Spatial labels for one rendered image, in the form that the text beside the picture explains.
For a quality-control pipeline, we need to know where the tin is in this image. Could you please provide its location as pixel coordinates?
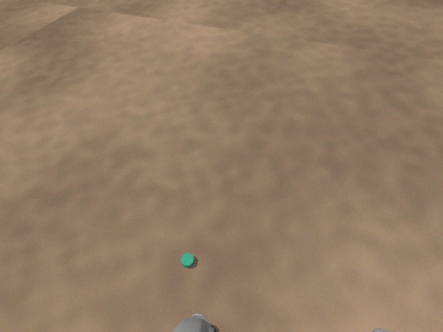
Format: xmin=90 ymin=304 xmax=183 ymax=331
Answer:
xmin=181 ymin=253 xmax=195 ymax=268

